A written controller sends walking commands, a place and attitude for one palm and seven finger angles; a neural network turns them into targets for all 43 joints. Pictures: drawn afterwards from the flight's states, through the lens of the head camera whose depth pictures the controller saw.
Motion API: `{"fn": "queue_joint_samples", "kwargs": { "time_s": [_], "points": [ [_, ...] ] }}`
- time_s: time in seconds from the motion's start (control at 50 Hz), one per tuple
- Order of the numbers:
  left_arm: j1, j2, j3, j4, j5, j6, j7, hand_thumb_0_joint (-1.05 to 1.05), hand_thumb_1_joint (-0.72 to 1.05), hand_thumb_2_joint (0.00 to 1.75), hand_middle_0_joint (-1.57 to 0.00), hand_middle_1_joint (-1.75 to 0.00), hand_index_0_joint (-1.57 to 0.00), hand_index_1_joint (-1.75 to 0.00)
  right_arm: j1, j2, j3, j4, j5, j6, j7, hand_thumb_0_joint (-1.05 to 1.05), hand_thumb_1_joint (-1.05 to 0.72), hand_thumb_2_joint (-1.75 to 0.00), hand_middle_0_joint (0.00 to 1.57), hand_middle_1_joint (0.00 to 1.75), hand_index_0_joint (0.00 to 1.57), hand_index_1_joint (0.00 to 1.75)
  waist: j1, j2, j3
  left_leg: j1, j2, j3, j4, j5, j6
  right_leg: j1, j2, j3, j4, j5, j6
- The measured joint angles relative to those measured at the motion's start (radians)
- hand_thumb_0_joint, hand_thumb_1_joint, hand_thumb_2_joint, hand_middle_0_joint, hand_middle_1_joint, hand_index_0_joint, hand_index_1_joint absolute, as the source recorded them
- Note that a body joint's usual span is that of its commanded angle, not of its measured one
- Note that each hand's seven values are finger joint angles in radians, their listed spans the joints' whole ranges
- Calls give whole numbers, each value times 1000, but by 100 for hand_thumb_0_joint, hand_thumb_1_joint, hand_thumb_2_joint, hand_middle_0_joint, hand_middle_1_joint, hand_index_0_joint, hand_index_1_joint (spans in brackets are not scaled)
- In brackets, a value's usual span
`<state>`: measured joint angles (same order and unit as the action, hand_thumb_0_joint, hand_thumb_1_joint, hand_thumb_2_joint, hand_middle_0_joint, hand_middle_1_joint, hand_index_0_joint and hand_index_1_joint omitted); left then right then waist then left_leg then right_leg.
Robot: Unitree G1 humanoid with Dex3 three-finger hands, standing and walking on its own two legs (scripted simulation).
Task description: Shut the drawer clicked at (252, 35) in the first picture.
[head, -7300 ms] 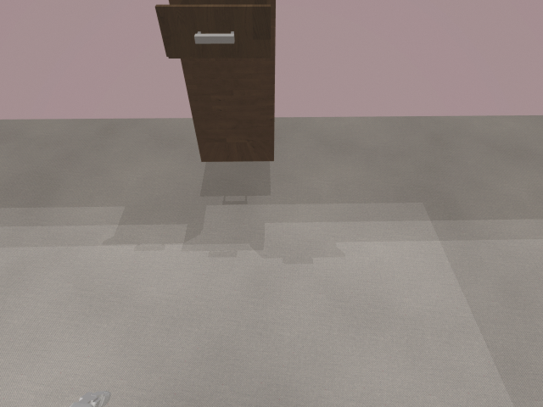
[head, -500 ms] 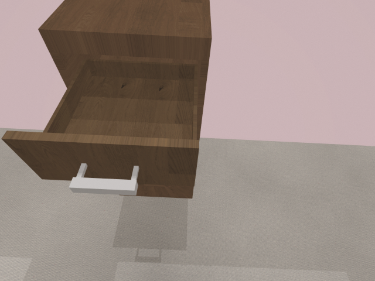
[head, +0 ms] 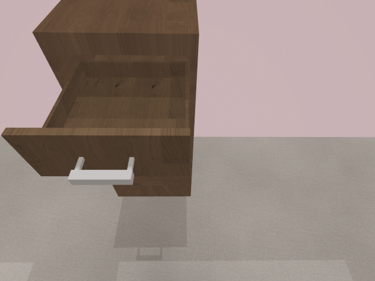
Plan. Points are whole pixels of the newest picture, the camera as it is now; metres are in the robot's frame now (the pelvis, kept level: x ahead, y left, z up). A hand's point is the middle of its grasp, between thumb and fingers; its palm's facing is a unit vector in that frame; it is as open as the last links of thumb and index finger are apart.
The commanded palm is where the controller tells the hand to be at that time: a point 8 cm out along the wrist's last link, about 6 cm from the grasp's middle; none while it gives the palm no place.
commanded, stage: come to a stop and stand still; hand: left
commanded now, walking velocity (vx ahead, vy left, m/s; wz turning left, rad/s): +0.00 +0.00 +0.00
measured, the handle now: (104, 169) +0.33 +0.20 +0.05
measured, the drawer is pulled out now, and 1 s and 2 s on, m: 0.28 0.28 0.28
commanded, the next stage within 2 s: look again from close up in 0.70 s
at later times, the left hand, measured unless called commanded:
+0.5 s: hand out of the picture +0.00 +0.20 -0.17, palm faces -0.03 -0.98 -0.21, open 7.4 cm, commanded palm none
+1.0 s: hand out of the picture -0.01 +0.20 -0.17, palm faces -0.02 -0.98 -0.18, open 7.4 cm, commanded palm none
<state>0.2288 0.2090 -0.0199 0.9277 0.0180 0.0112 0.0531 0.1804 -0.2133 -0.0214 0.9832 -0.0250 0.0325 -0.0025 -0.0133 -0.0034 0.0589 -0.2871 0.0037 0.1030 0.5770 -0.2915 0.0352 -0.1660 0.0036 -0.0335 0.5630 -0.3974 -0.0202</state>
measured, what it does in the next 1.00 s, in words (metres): stands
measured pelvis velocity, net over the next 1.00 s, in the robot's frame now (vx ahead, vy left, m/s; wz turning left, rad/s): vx -0.01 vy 0.04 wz -0.02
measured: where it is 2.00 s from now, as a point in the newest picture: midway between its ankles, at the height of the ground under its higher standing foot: outside the picture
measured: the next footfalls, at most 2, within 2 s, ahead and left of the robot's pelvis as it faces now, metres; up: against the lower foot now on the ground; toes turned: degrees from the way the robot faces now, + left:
none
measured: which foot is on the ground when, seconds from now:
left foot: down 0.00-1.00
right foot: down 0.00-1.00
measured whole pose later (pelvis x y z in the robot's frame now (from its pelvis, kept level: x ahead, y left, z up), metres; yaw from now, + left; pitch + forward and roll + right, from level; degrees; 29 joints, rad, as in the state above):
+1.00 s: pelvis -0.01 +0.04 +0.01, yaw -1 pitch +0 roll +0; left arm 0.29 0.14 -0.02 1.11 0.02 0.01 0.05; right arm 0.23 -0.15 -0.01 1.15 -0.01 -0.01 -0.02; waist -0.01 -0.02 0.05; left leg -0.21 -0.06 0.15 0.41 -0.21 0.09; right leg -0.12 -0.05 0.01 0.44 -0.32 0.04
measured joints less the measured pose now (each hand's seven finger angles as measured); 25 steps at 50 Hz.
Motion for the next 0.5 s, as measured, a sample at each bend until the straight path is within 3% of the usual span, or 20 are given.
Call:
{"fn": "queue_joint_samples", "kwargs": {
  "time_s": [0.5],
  "points": [
    [60,-37,-3,148,2,-2,-4,0,91,90,-20,-30,-20,-30,5,40,20,134,11,-30,-8,0,-92,-90,20,30,20,30,14,-10,3,66,-34,35,-116,54,39,48,-31,33,-98,59,40]
  ]
}}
